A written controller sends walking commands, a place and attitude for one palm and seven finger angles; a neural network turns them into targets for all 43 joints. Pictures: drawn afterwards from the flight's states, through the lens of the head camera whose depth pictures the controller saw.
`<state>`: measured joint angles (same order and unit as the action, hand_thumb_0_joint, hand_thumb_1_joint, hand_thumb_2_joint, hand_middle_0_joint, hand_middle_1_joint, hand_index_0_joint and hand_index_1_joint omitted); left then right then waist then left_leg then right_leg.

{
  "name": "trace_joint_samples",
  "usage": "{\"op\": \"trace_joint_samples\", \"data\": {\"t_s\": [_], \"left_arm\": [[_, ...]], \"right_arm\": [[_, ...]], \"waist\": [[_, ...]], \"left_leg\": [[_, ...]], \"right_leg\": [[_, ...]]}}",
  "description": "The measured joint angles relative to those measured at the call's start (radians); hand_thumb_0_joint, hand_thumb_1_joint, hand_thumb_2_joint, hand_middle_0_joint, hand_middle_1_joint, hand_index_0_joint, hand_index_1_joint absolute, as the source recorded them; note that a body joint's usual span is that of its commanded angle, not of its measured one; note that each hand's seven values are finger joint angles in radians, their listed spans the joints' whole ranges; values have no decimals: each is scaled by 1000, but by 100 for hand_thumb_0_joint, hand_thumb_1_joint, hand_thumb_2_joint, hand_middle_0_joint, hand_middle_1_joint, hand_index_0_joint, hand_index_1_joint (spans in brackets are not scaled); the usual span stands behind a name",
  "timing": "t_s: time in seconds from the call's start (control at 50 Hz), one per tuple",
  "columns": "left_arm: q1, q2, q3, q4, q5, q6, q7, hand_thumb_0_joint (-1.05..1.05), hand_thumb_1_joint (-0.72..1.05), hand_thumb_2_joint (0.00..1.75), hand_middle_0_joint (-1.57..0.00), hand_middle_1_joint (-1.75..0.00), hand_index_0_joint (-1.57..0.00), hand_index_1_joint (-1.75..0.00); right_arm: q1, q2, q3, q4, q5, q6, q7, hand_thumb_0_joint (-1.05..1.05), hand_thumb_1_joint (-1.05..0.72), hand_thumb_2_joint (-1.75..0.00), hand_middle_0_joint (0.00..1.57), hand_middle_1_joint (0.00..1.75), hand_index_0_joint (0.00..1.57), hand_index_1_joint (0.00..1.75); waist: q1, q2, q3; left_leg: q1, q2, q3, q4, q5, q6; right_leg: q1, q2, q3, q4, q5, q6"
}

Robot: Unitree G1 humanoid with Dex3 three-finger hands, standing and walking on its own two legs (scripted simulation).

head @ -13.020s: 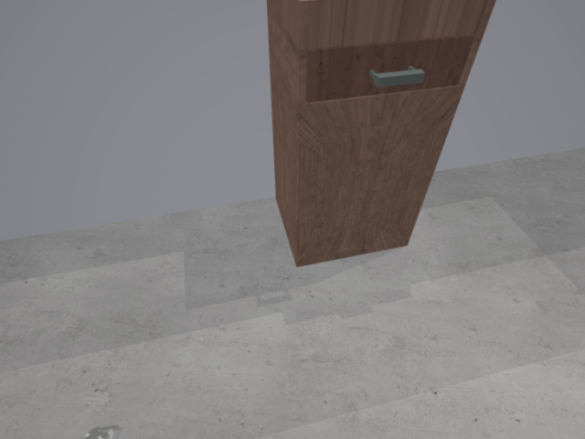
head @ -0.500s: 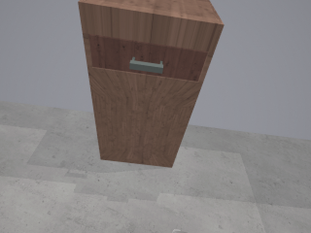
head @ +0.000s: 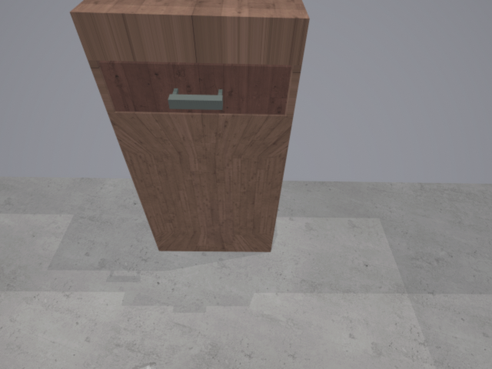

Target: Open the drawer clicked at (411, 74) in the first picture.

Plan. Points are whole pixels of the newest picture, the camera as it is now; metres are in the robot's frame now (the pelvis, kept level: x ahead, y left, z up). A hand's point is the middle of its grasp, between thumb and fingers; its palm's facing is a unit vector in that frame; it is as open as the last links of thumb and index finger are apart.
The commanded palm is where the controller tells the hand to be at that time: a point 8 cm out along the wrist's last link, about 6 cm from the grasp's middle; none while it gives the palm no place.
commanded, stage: come to a stop and stand still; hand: left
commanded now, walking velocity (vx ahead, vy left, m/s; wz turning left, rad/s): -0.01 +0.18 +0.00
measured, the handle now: (197, 97) +0.73 +0.13 +0.07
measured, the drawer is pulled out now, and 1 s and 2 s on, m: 0.00 0.00 0.00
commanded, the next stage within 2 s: look again from close up in 0.42 s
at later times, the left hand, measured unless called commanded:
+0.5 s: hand out of the picture -0.01 +0.19 -0.17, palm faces +0.06 -0.98 -0.20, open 7.4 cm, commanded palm none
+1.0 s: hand out of the picture +0.00 +0.14 -0.17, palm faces +0.04 -0.99 -0.16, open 7.4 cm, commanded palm none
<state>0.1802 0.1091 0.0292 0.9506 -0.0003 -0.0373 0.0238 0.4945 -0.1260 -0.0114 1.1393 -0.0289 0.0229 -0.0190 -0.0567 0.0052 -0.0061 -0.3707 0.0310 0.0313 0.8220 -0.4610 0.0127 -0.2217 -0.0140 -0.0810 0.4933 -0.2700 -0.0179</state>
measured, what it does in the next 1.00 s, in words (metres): steps on the spot: left foot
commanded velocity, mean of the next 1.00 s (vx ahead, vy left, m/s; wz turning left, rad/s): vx -0.03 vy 0.00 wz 0.00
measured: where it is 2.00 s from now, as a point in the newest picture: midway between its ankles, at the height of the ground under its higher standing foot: outside the picture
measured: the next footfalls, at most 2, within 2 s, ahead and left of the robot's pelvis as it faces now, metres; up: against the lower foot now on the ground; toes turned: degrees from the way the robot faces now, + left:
left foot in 0.18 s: +0.09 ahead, +0.11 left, +0.00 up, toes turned +5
right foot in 1.76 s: +0.25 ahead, -0.17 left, +0.00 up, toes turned -8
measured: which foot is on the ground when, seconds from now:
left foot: up 0.00-0.16, down 0.18-1.00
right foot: down 0.00-1.00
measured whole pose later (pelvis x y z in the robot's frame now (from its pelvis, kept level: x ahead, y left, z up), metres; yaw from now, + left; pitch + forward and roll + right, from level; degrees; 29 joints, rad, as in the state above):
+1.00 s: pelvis +0.01 -0.02 +0.00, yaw +0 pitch -1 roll +0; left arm 0.32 0.13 -0.01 1.10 0.01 -0.02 0.03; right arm 0.35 -0.12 0.02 1.15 -0.02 0.01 -0.03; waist 0.00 -0.01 0.02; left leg -0.23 0.04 0.07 0.42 -0.17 -0.01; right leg -0.16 0.00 -0.08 0.45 -0.27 -0.03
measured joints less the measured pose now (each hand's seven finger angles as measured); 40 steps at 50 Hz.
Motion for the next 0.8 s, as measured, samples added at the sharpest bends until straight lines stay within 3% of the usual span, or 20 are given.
{"op": "trace_joint_samples", "data": {"t_s": [0.06,0.16,0.26,0.4,0.54,0.8], "left_arm": [[19,18,12,-10,4,-14,14,-5,97,90,-20,-30,-20,-30],[60,61,10,22,15,15,10,-4,96,90,-20,-30,-20,-30],[95,86,13,54,11,61,17,-2,93,90,-20,-30,-20,-30],[128,70,-9,79,15,61,10,0,92,90,-19,-30,-19,-30],[170,41,-29,101,18,52,4,0,91,90,-19,-30,-19,-30],[155,15,-41,131,13,24,1,0,91,90,-20,-30,-20,-30]], "right_arm": [[-48,-18,-8,-24,2,3,6,1,-91,-90,20,30,19,30],[-143,-39,-14,-92,8,-11,1,1,-91,-90,20,30,19,30],[-227,-26,-4,-139,6,-22,-11,0,-91,-90,19,30,19,30],[-341,-19,8,-172,12,-19,-13,0,-92,-90,20,30,19,30],[-361,-16,12,-159,16,-12,-1,0,-91,-90,20,30,20,30],[-230,-44,13,-52,13,-14,-5,0,-93,-90,20,30,19,30]], "waist": [[22,-2,-4],[49,-21,5],[78,-57,25],[105,-25,61],[99,0,38],[72,-20,11]], "left_leg": [[-47,16,14,34,72,-12],[37,9,41,-222,193,-36],[67,-26,69,-251,200,33],[82,-34,73,-299,235,34],[95,-20,70,-341,265,18],[133,-8,53,-400,297,-6]], "right_leg": [[30,8,-15,-49,16,2],[21,1,-2,-3,-16,13],[-10,-34,25,97,-95,20],[-3,-37,36,62,-49,39],[9,-19,32,17,-16,25],[46,-3,15,-30,2,2]]}}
